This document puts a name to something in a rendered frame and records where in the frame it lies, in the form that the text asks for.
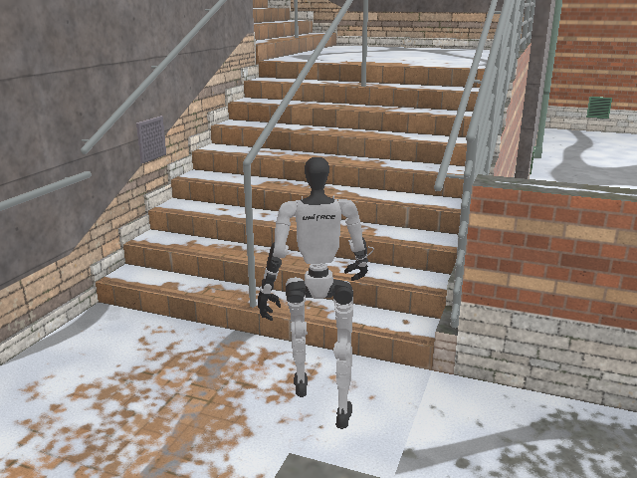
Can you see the robot left shin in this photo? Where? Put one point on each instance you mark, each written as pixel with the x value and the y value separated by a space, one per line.
pixel 299 353

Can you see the robot right forearm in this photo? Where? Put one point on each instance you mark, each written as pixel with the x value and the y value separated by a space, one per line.
pixel 361 256

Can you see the right robot upper arm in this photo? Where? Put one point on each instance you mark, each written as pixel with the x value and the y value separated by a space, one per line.
pixel 349 210

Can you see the robot left hand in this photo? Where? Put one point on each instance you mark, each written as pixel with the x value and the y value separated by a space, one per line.
pixel 262 304

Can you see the robot right hand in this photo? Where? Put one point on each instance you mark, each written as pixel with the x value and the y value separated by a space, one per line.
pixel 363 271

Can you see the left robot upper arm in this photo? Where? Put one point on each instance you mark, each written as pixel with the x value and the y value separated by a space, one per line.
pixel 286 211

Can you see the right robot thigh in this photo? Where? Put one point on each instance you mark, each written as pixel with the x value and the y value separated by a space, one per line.
pixel 343 304

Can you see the robot left forearm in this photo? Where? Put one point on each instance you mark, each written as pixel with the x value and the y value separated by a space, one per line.
pixel 271 272

